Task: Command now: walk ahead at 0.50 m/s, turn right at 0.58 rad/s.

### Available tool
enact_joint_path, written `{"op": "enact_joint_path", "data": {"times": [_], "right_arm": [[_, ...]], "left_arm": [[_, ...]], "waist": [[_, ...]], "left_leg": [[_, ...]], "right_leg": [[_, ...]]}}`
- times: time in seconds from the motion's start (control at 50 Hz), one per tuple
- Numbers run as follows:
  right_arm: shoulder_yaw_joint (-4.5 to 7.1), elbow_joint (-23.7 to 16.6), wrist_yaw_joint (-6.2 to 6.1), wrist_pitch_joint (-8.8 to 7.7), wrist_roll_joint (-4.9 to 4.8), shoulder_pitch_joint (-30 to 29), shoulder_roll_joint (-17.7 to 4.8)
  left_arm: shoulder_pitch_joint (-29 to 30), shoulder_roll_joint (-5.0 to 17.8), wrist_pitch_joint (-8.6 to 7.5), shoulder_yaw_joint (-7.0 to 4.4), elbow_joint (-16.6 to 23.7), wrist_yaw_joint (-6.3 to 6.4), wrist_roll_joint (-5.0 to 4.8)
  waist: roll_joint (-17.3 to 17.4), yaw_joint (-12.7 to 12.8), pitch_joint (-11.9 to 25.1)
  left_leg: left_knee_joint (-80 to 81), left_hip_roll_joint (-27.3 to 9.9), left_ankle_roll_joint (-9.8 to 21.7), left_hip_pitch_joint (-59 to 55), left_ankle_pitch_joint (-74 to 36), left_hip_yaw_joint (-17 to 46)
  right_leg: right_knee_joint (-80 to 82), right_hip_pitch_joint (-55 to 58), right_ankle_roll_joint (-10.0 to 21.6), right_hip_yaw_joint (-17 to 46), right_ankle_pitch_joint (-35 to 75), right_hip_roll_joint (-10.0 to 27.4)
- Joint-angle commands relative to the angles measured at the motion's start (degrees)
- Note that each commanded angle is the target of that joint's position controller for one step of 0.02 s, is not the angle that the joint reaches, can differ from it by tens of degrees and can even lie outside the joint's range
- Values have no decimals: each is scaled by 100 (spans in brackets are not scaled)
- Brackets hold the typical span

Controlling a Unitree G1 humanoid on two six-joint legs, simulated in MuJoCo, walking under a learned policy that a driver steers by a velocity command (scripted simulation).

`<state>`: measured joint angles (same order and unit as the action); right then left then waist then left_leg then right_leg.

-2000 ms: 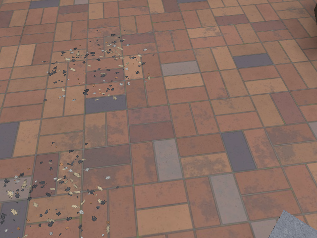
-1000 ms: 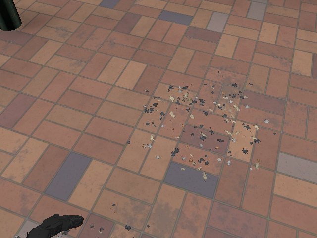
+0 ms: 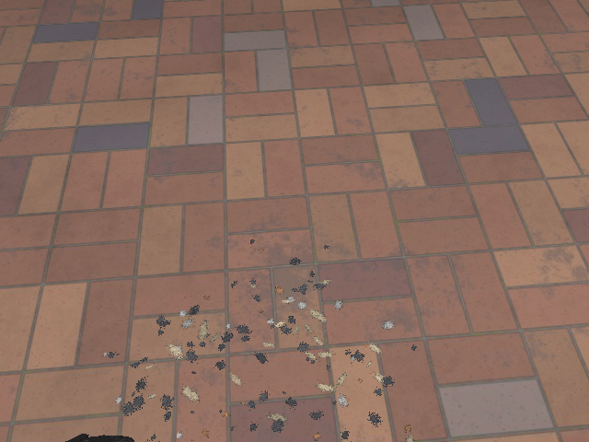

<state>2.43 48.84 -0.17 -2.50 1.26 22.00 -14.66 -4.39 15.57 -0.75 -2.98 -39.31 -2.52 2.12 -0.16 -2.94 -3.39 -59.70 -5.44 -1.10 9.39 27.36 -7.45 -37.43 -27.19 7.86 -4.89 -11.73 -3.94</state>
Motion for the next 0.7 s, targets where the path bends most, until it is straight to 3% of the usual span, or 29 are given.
{"op": "enact_joint_path", "data": {"times": [0.02, 0.04, 0.06, 0.08, 0.12, 0.22, 0.36, 0.42, 0.44, 0.46, 0.48, 0.5, 0.52, 0.54, 0.56, 0.62, 0.7], "right_arm": [[102, -967, 52, -238, -34, -672, -712], [99, -866, 39, -234, -2, -560, -680], [94, -834, 39, -145, 95, -405, -674], [91, -778, 55, -38, 157, -246, -657], [85, -809, 93, 101, 177, -279, -567], [56, -1160, 115, 142, 149, -1429, -498], [-31, -1547, 183, 6, 62, -2565, -503], [14, -1482, 137, -58, 28, -2093, -671], [70, -1329, 82, -84, 23, -1582, -792], [142, -1138, 9, -150, 51, -856, -943], [239, -1089, -98, -200, 166, 21, -1336], [333, -1133, -134, -144, 254, 101, -1819], [315, -1126, -97, -76, 137, -181, -1494], [191, -1187, -76, -60, 87, -544, -964], [116, -1148, -50, -69, 73, -759, -680], [85, -936, -35, -196, 23, -662, -605], [108, -713, 38, -354, -40, -431, -671]], "left_arm": [[-1530, 1226, 38, -413, -149, 206, -166], [-1271, 978, 1, -337, -147, 221, -159], [-1078, 836, -35, -285, -129, 233, -199], [-982, 747, -81, -248, -95, 220, -208], [-1120, 788, -188, -256, -151, 185, -222], [-1725, 878, -215, -290, -305, 192, -210], [-2327, 1004, -206, -322, -416, 278, -145], [-1988, 1131, -203, -346, -326, 323, -126], [-1825, 1179, -220, -350, -290, 305, -122], [-1737, 1144, -253, -330, -298, 258, -165], [-1771, 782, -304, -222, -171, 204, -226], [-2336, 294, -287, -121, 7, 220, -345], [-2367, 771, -208, -159, -119, 269, -128], [-2003, 851, -161, -190, -180, 235, -67], [-1730, 769, -135, -171, -171, 175, -64], [-1641, 608, 37, -149, -177, 22, 6], [-1181, 418, 84, -93, 12, -28, 8]], "waist": [[-154, 726, 841], [45, 438, 506], [-21, 213, 398], [-105, 101, 483], [-102, 54, 540], [-252, 428, 158], [-346, 839, 113], [-461, 505, 183], [-450, 268, 380], [-173, -124, 755], [388, -451, 1562], [1646, -99, 2078], [1178, 85, 1733], [500, 134, 979], [221, 183, 540], [696, 323, 302], [550, 388, 234]], "left_leg": [[-1754, 29, 77, 3461, -697, 874], [-1228, -138, 71, 3046, -853, 890], [-955, -201, 9, 2640, -849, 913], [-793, -222, -46, 2338, -855, 910], [-517, -165, -142, 2277, -956, 818], [720, -97, -264, 3009, -1995, 802], [2197, 328, -147, 2924, -2457, 834], [2801, 533, 54, 1728, -2048, 894], [2939, 704, 148, 911, -1806, 815], [3316, 630, 292, -166, -1920, 848], [3543, -495, 573, -1495, -811, 1956], [4161, -1997, 1134, -2656, -238, 4537], [4342, -2008, 1288, -2118, 359, 5227], [4437, -1753, 1187, -1342, 359, 4332], [4556, -1422, 1069, -769, -307, 3432], [4787, -931, 872, -174, -1972, 1985], [4689, -963, 1083, -243, -4770, 1107]], "right_leg": [[2055, 3420, 1178, 3321, 771, 2056], [2122, 2713, 919, 2777, 1381, 1689], [2200, 2199, 817, 2406, 1808, 1415], [2266, 1939, 787, 2182, 2042, 1271], [2351, 1731, 831, 2026, 2279, 1103], [2600, 1882, 685, 2211, 1526, 960], [2031, 2675, 549, 2569, 2389, 1067], [1648, 2405, 259, 2763, 2762, 1098], [1214, 2192, 133, 2750, 3245, 982], [248, 1914, -19, 2493, 3332, 638], [-1279, 1278, -172, 2082, 2115, 273], [-2769, -420, -357, 1359, -1894, -633], [-3384, -966, -311, 1288, -1816, -143], [-3420, -959, -325, 1234, -1272, 126], [-3195, -838, -374, 1144, -924, 306], [-2922, -525, -498, 959, -646, 533], [-2520, -811, -642, 921, -310, 450]]}}
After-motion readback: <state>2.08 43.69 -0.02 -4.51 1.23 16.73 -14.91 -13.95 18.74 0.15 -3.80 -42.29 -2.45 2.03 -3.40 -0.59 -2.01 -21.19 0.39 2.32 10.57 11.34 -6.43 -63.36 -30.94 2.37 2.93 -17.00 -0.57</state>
